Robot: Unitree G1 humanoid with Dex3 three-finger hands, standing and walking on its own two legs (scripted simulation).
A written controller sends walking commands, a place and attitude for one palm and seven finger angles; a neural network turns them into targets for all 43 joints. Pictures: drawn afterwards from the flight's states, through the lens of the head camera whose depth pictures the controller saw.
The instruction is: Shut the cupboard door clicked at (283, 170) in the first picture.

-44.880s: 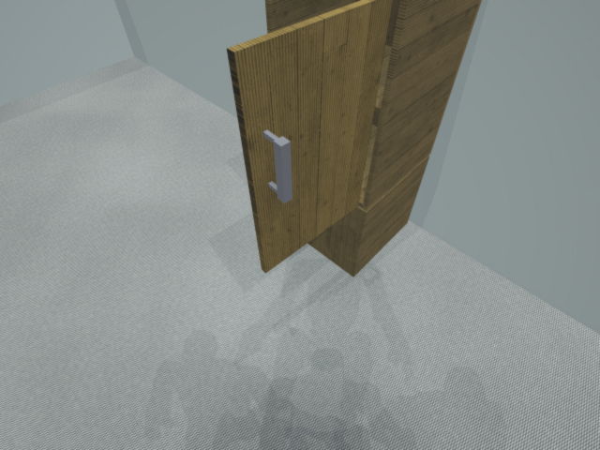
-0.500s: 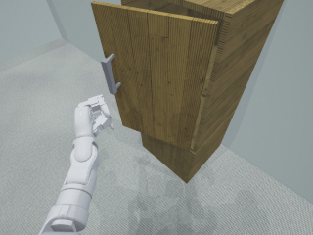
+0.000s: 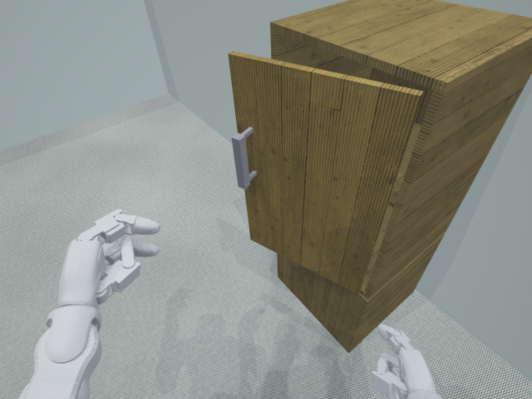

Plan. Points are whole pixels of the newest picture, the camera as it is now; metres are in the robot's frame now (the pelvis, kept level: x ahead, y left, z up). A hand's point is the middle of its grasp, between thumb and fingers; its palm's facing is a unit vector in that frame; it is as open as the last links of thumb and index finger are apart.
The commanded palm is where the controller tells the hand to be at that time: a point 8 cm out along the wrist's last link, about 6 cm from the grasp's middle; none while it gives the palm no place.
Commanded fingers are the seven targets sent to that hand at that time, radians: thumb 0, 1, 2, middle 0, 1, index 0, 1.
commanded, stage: draw the hand back to the body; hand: left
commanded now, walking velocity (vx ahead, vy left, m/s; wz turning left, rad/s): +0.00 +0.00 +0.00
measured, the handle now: (246, 158) +0.63 +0.12 +0.02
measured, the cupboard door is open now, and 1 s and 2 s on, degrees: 19 19 19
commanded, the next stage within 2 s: step back with the hand held close in 0.64 s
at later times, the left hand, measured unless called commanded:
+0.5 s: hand (51, 293) +0.18 +0.27 +0.15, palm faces +0.48 -0.79 -0.39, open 7.3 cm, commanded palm +0.14 +0.30 +0.17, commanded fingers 0.00 0.90 0.90 -0.20 -0.30 -0.20 -0.30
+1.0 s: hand (52, 291) +0.19 +0.27 +0.15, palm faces +0.41 -0.78 -0.46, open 7.4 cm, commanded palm +0.13 +0.31 +0.17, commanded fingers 0.00 0.90 0.90 -0.20 -0.30 -0.20 -0.30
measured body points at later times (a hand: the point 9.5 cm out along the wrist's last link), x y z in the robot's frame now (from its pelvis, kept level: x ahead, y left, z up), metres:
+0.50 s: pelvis +0.00 +0.00 +0.00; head -0.03 -0.02 +0.45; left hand +0.15 +0.31 +0.18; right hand +0.19 -0.22 -0.09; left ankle -0.02 +0.10 -0.74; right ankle -0.02 -0.11 -0.74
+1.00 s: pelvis -0.01 +0.01 +0.00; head -0.01 -0.01 +0.45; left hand +0.16 +0.31 +0.18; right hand +0.16 -0.23 -0.10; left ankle -0.02 +0.10 -0.74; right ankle -0.02 -0.11 -0.74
